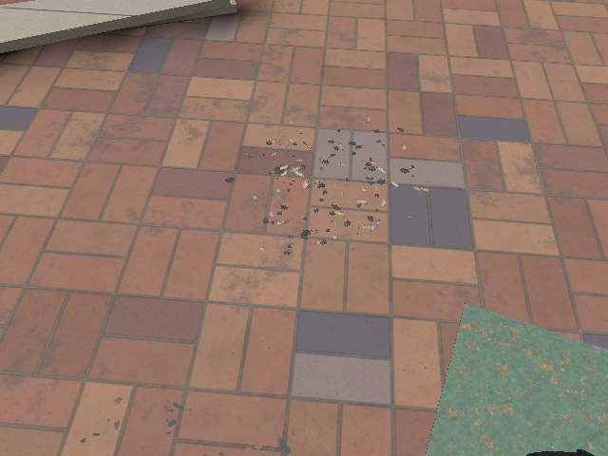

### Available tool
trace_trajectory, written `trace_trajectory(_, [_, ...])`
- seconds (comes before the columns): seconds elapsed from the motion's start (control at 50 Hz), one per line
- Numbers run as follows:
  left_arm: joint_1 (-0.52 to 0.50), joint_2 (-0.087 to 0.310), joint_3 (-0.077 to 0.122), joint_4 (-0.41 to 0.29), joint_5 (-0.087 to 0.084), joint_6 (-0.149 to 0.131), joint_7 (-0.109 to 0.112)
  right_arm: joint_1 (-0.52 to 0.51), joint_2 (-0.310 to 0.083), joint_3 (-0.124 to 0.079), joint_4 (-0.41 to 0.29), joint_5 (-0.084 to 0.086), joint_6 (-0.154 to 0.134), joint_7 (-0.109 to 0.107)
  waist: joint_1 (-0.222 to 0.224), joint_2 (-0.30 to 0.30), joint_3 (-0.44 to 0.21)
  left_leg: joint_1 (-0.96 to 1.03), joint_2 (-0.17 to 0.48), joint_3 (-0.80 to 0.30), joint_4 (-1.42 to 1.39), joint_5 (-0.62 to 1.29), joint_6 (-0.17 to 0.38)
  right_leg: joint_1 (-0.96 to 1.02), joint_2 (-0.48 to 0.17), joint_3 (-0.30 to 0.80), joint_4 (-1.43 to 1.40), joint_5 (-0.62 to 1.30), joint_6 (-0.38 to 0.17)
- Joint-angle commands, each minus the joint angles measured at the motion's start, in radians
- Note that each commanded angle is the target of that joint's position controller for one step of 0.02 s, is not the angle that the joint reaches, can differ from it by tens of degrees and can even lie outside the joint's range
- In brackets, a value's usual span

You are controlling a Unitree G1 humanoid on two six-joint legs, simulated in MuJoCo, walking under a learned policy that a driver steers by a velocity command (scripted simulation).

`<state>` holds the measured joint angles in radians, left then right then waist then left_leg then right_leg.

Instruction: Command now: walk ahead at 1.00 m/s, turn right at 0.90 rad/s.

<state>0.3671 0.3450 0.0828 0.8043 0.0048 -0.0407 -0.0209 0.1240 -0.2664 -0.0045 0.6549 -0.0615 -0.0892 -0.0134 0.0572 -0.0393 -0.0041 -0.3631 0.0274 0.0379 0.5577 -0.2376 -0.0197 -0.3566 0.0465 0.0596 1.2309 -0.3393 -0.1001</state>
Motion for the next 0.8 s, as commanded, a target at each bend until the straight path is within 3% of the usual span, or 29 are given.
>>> trace_trajectory(0.02, [-0.114,0.003,-0.012,-0.130,0.029,0.016,-0.031,0.213,-0.106,-0.047,0.037,0.012,-0.015,-0.004,-0.099,0.139,-0.005,0.369,0.284,-0.309,-0.315,-0.024,0.128,-0.438,-0.131,0.014,0.063,0.044,0.013])
trace_trajectory(0.06, [-0.178,-0.022,-0.023,-0.171,0.029,0.039,-0.043,0.242,-0.077,-0.043,0.079,0.038,-0.031,0.010,-0.079,0.145,0.023,0.354,0.269,-0.185,-0.336,0.162,0.108,-0.483,-0.154,-0.001,0.057,0.059,0.016])
trace_trajectory(0.08, [-0.213,-0.024,-0.028,-0.194,0.030,0.044,-0.049,0.239,-0.075,-0.043,0.088,0.042,-0.036,0.014,-0.070,0.135,0.027,0.345,0.266,-0.129,-0.353,0.223,0.102,-0.497,-0.157,-0.013,0.047,0.094,0.018])
trace_trajectory(0.14, [-0.307,-0.016,-0.043,-0.255,0.029,0.043,-0.068,0.184,-0.099,-0.047,0.104,0.038,-0.048,0.011,-0.030,0.132,0.080,0.266,0.213,0.062,-0.412,0.351,0.076,-0.449,-0.152,-0.054,-0.115,0.261,0.015])
trace_trajectory(0.18, [-0.377,-0.009,-0.052,-0.272,0.028,0.043,-0.083,0.197,-0.121,-0.051,0.123,0.038,-0.050,0.009,-0.039,0.084,0.124,0.238,0.168,0.171,-0.451,0.445,0.054,-0.345,-0.119,-0.147,-0.305,0.346,-0.008])
trace_trajectory(0.22, [-0.409,-0.007,-0.058,-0.274,0.025,0.040,-0.088,0.251,-0.167,-0.059,0.140,0.037,-0.049,0.005,-0.044,0.079,0.119,0.283,0.162,0.230,-0.394,0.840,0.032,-0.215,-0.049,-0.241,-0.425,0.353,-0.048])
trace_trajectory(0.24, [-0.383,0.008,-0.054,-0.263,0.025,0.038,-0.083,0.275,-0.198,-0.066,0.142,0.038,-0.041,-0.001,-0.027,0.101,0.088,0.342,0.172,0.238,-0.319,1.071,0.025,-0.164,-0.007,-0.269,-0.447,0.320,-0.064])
trace_trajectory(0.26, [-0.320,0.030,-0.047,-0.246,0.025,0.036,-0.077,0.279,-0.235,-0.075,0.136,0.037,-0.029,-0.009,0.017,0.134,0.039,0.381,0.195,0.234,-0.210,1.231,0.019,-0.087,0.022,-0.271,-0.462,0.277,-0.083])
trace_trajectory(0.28, [-0.190,0.065,-0.031,-0.211,0.024,0.032,-0.068,0.258,-0.264,-0.084,0.128,0.032,-0.010,-0.015,0.093,0.150,-0.034,0.376,0.218,0.224,-0.029,1.323,0.025,0.057,0.051,-0.258,-0.464,0.230,-0.103])
trace_trajectory(0.3, [0.013,0.107,-0.006,-0.152,0.025,0.028,-0.053,0.213,-0.281,-0.089,0.106,0.028,0.007,-0.017,0.187,0.157,-0.122,0.298,0.237,0.199,0.225,1.308,0.042,0.281,0.065,-0.208,-0.491,0.194,-0.138])
trace_trajectory(0.32, [0.159,0.152,0.025,-0.088,0.020,0.026,-0.027,0.200,-0.261,-0.088,0.096,0.019,0.017,-0.008,0.227,0.076,-0.177,0.107,0.176,0.197,0.574,0.871,0.039,0.535,0.058,-0.122,-0.563,0.151,-0.167])
trace_trajectory(0.34, [0.079,0.240,0.052,-0.092,-0.004,0.041,-0.003,0.197,-0.119,-0.055,0.060,0.004,0.013,0.010,0.116,-0.176,-0.102,-0.209,-0.020,0.186,0.990,-0.194,0.012,0.611,-0.105,0.154,-0.582,0.224,-0.205])
trace_trajectory(0.36, [0.038,0.331,0.068,-0.154,0.030,0.054,-0.004,0.246,-0.146,-0.049,-0.064,0.032,-0.006,0.010,0.050,-0.198,-0.333,-0.510,-0.069,-0.039,1.195,-0.276,-0.015,0.885,-0.289,0.667,-0.777,0.110,-0.416])
trace_trajectory(0.38, [0.052,0.279,0.066,-0.164,0.019,0.059,0.010,0.135,-0.185,-0.043,-0.077,0.021,-0.031,0.012,0.092,0.004,-0.280,-0.567,-0.007,-0.130,1.106,-0.173,-0.008,0.798,-0.308,0.754,-0.937,-0.062,-0.375])
trace_trajectory(0.4, [0.020,0.225,0.052,-0.138,0.017,0.051,0.020,0.119,-0.181,-0.038,-0.073,0.025,-0.041,0.012,0.032,0.077,-0.094,-0.544,0.034,-0.128,0.977,-0.123,-0.005,0.597,-0.284,0.691,-0.988,-0.054,-0.334])
trace_trajectory(0.42, [-0.008,0.191,0.041,-0.123,0.014,0.036,0.023,0.108,-0.168,-0.033,-0.067,0.012,-0.034,0.009,-0.024,0.130,-0.018,-0.468,0.066,-0.125,0.880,-0.131,-0.012,0.429,-0.240,0.608,-0.996,0.038,-0.304])
trace_trajectory(0.46, [-0.053,0.143,0.019,-0.125,0.012,0.004,0.028,0.155,-0.158,-0.028,-0.048,-0.015,0.013,0.006,-0.101,0.144,0.046,-0.323,0.100,-0.127,0.758,-0.179,-0.042,0.176,-0.165,0.471,-1.002,0.189,-0.288])
trace_trajectory(0.5, [-0.056,0.133,0.013,-0.119,0.005,-0.021,0.020,0.100,-0.131,-0.021,-0.078,-0.015,0.040,0.011,-0.112,0.120,0.078,-0.259,0.118,-0.098,0.586,-0.181,-0.064,0.028,-0.109,0.388,-1.037,0.209,-0.278])
trace_trajectory(0.54, [-0.065,0.136,0.018,-0.118,0.005,-0.032,0.016,-0.035,-0.090,-0.003,-0.135,0.002,0.041,0.024,-0.086,0.081,0.114,-0.171,0.108,-0.069,0.386,0.018,-0.070,-0.087,-0.048,0.330,-1.066,0.222,-0.241])
trace_trajectory(0.6, [-0.045,0.156,0.032,-0.110,-0.006,-0.037,0.004,-0.109,-0.076,0.005,-0.147,0.035,0.035,0.036,-0.034,0.029,0.076,-0.008,0.051,-0.053,0.142,0.304,-0.046,-0.068,-0.022,0.308,-1.050,0.346,-0.172])
trace_trajectory(0.66, [-0.004,0.172,0.042,-0.096,-0.008,-0.030,0.009,-0.103,-0.125,-0.011,-0.141,0.042,0.030,0.028,-0.018,0.002,0.032,0.056,0.010,-0.073,0.009,0.270,-0.025,0.118,-0.058,0.363,-0.943,0.499,-0.121])
trace_trajectory(0.68, [-0.006,0.191,0.046,-0.095,-0.002,-0.028,0.012,-0.041,-0.158,-0.026,-0.122,0.042,0.027,0.019,-0.048,0.002,-0.013,0.124,-0.020,-0.072,-0.008,0.185,-0.017,0.175,-0.058,0.371,-0.843,0.627,-0.100])
trace_trajectory(0.7, [-0.023,0.220,0.051,-0.094,0.003,-0.027,0.009,0.093,-0.198,-0.046,-0.089,0.041,0.022,0.007,-0.128,0.028,-0.100,0.271,-0.043,-0.054,-0.017,0.088,-0.008,0.191,-0.037,0.344,-0.659,0.729,-0.073])
trace_trajectory(0.72, [-0.070,0.206,0.045,-0.103,0.007,-0.035,0.004,0.301,-0.242,-0.069,-0.045,0.033,0.018,-0.012,-0.246,0.046,-0.193,0.513,0.005,-0.073,0.007,0.008,0.008,0.075,0.004,0.301,-0.392,0.691,-0.046])
trace_trajectory(0.74, [-0.099,0.050,0.003,-0.139,0.015,-0.050,0.011,0.513,-0.310,-0.091,-0.011,0.003,0.012,-0.033,-0.298,0.234,-0.314,0.735,0.260,-0.339,-0.036,-0.366,0.023,-0.112,0.071,0.218,-0.024,0.109,-0.044])
trace_trajectory(0.76, [0.031,-0.017,-0.027,-0.207,-0.037,-0.047,0.008,0.371,-0.383,-0.105,-0.031,-0.014,0.016,-0.023,-0.129,0.562,-0.394,0.788,0.477,-0.973,-0.322,-0.602,0.111,-0.374,0.125,0.104,0.178,-0.190,-0.020])
trace_trajectory(0.78, [-0.042,0.060,-0.025,-0.161,0.002,-0.023,0.018,0.223,-0.262,-0.093,-0.066,-0.003,0.024,-0.017,-0.129,0.302,-0.216,0.625,0.423,-0.906,-0.337,-0.721,0.134,-0.453,0.015,0.077,0.228,-0.056,-0.027])
trace_trajectory(0.8, [-0.105,0.092,-0.016,-0.163,0.021,-0.012,0.005,0.179,-0.190,-0.074,-0.065,0.007,0.028,-0.012,-0.130,0.177,-0.125,0.513,0.376,-0.695,-0.304,-0.590,0.128,-0.446,-0.031,0.045,0.175,0.019,-0.021])
